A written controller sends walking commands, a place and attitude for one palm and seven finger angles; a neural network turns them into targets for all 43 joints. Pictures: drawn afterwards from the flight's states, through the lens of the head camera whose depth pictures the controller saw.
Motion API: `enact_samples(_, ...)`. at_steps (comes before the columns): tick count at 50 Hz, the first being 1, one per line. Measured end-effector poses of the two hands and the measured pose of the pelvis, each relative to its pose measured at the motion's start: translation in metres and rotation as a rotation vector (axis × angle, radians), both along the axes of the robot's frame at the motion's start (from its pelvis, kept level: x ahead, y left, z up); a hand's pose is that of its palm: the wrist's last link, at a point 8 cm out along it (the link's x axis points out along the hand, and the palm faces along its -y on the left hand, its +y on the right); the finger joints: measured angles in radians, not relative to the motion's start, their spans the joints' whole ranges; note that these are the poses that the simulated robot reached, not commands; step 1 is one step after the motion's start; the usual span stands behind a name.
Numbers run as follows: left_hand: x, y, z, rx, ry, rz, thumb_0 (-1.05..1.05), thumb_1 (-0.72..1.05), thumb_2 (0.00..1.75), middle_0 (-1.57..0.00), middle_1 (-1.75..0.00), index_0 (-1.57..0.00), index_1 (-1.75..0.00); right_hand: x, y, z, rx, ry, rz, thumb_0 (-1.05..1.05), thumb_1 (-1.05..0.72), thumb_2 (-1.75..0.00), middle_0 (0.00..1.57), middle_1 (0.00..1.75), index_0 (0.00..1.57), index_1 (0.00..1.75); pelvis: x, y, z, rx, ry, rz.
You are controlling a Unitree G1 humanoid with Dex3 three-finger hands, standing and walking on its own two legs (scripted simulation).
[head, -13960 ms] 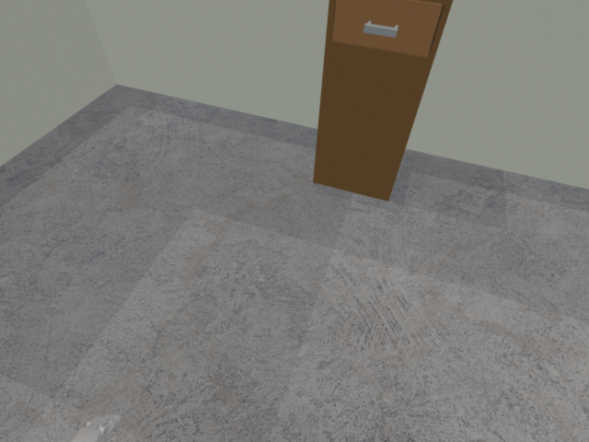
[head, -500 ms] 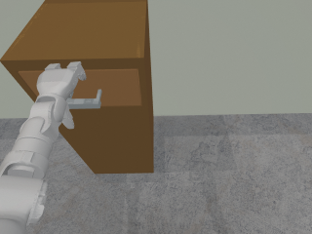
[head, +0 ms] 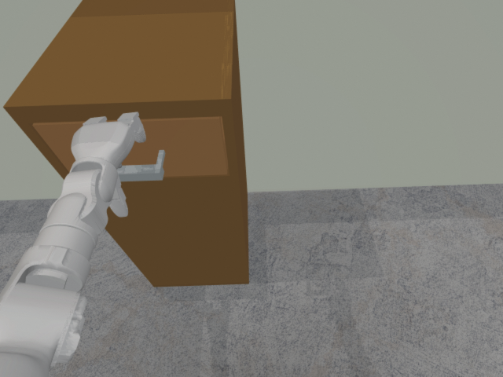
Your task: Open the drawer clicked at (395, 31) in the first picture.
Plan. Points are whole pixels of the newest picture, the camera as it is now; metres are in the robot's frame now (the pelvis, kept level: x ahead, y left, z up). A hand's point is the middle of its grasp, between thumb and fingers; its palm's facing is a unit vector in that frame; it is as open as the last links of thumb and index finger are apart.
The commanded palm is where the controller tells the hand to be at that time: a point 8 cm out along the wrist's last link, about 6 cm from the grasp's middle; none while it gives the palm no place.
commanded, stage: move the hooked fingers above the handle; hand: left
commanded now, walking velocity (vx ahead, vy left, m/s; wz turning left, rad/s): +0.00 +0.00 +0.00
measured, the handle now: (136, 164) +0.49 +0.24 +0.03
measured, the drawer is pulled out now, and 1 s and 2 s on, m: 0.00 0.00 0.00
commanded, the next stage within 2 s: none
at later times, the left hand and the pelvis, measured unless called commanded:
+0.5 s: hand (121, 163) +0.44 +0.24 +0.09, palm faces -0.07 -0.03 -1.00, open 13.8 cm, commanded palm +0.42 +0.23 +0.13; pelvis +0.01 -0.02 +0.00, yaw +1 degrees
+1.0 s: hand (128, 181) +0.42 +0.23 +0.06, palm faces -0.18 -0.06 -0.98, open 13.9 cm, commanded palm +0.41 +0.23 +0.13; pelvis +0.01 -0.02 +0.00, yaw +2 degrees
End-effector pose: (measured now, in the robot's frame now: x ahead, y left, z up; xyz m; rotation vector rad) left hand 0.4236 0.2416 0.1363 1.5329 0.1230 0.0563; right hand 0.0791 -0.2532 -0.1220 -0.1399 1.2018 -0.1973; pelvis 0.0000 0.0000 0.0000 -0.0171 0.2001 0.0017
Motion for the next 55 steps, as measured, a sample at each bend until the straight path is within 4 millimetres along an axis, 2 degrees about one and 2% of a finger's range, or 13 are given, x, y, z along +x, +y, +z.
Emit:
enact_samples(3,-0.008,0.003,-0.015,-0.017,0.087,0.007,-0.01,-0.49,0.30,-0.35,-1.23,-0.33,-1.22,0.002,-0.003,0.005,-0.013,-0.020,-0.008,0.00,-0.91,-0.90,0.20,0.30,0.20,0.30,0.001,-0.003,0.001,0.001,-0.015,0.001)
enact_samples(7,-0.017,-0.008,-0.022,-0.026,0.096,-0.104,-0.01,-0.49,0.30,-0.34,-1.21,-0.32,-1.21,0.003,-0.012,0.011,-0.055,-0.022,0.006,0.00,-0.91,-0.90,0.20,0.30,0.20,0.30,0.001,-0.006,0.001,0.000,-0.025,0.017)
enact_samples(12,-0.015,-0.019,-0.005,-0.017,-0.036,-0.200,-0.01,-0.49,0.30,-0.33,-1.21,-0.32,-1.20,0.002,-0.021,0.008,-0.084,0.000,0.022,0.00,-0.91,-0.90,0.20,0.30,0.20,0.30,-0.001,-0.008,-0.002,0.000,-0.015,0.032)
enact_samples(18,0.001,0.001,0.013,0.009,-0.100,-0.033,0.00,-0.49,0.30,-0.32,-1.20,-0.32,-1.20,0.001,-0.022,0.000,-0.048,0.011,0.014,0.00,-0.91,-0.90,0.20,0.30,0.20,0.30,-0.001,-0.011,-0.002,0.004,0.008,0.019)
enact_samples(22,0.003,-0.002,0.016,0.013,-0.059,0.008,-0.01,-0.49,0.30,-0.32,-1.20,-0.33,-1.25,-0.001,-0.019,-0.002,-0.020,0.023,0.012,0.00,-0.91,-0.90,0.20,0.30,0.20,0.30,0.003,-0.013,-0.001,0.005,0.005,0.019)
enact_samples(29,-0.004,-0.020,-0.019,-0.032,0.127,-0.059,-0.01,-0.49,0.30,-0.32,-1.20,-0.31,-1.23,0.003,-0.021,0.005,-0.030,0.002,-0.003,0.00,-0.91,-0.90,0.20,0.30,0.20,0.30,0.007,-0.018,0.001,0.007,-0.015,0.014)
enact_samples(34,-0.012,-0.031,-0.023,-0.046,0.052,-0.194,0.00,-0.49,0.30,-0.32,-1.20,-0.32,-1.21,0.006,-0.028,0.007,-0.068,-0.002,-0.008,0.00,-0.91,-0.90,0.20,0.30,0.20,0.30,0.006,-0.019,-0.001,0.007,-0.008,0.013)
enact_samples(40,-0.005,0.001,0.008,0.017,-0.126,-0.064,0.00,-0.49,0.30,-0.32,-1.20,-0.32,-1.20,0.008,-0.029,-0.002,-0.059,0.015,0.003,0.00,-0.91,-0.90,0.20,0.30,0.20,0.30,0.005,-0.019,-0.004,0.007,0.017,0.018)
enact_samples(45,-0.004,0.025,0.009,0.051,-0.015,0.107,-0.01,-0.49,0.30,-0.32,-1.20,-0.31,-1.20,0.010,-0.025,-0.005,-0.018,0.026,0.006,0.00,-0.91,-0.90,0.20,0.30,0.20,0.30,0.009,-0.018,-0.001,0.007,0.015,0.024)
enact_samples(47,-0.007,0.017,-0.001,0.033,0.065,0.088,-0.01,-0.49,0.30,-0.31,-1.20,-0.31,-1.20,0.013,-0.024,-0.003,-0.015,0.025,0.012,0.00,-0.91,-0.90,0.20,0.30,0.20,0.30,0.012,-0.017,0.000,0.006,0.005,0.028)
enact_samples(50,-0.013,-0.013,-0.017,-0.028,0.136,-0.055,-0.01,-0.49,0.30,-0.31,-1.20,-0.31,-1.20,0.019,-0.022,0.001,-0.030,0.011,0.023,0.00,-0.91,-0.90,0.20,0.30,0.20,0.30,0.014,-0.016,0.001,0.007,-0.013,0.033)
enact_samples(53,-0.019,-0.048,-0.023,-0.074,0.107,-0.239,-0.01,-0.49,0.30,-0.32,-1.20,-0.32,-1.20,0.026,-0.021,0.006,-0.049,-0.014,0.025,0.01,-0.91,-0.90,0.20,0.30,0.20,0.30,0.014,-0.015,0.001,0.007,-0.023,0.029)
enact_samples(55,-0.019,-0.059,-0.019,-0.084,0.033,-0.308,-0.01,-0.49,0.30,-0.32,-1.20,-0.32,-1.20,0.030,-0.021,0.007,-0.057,-0.034,0.022,0.00,-0.91,-0.90,0.20,0.30,0.20,0.30,0.013,-0.014,-0.001,0.007,-0.021,0.023)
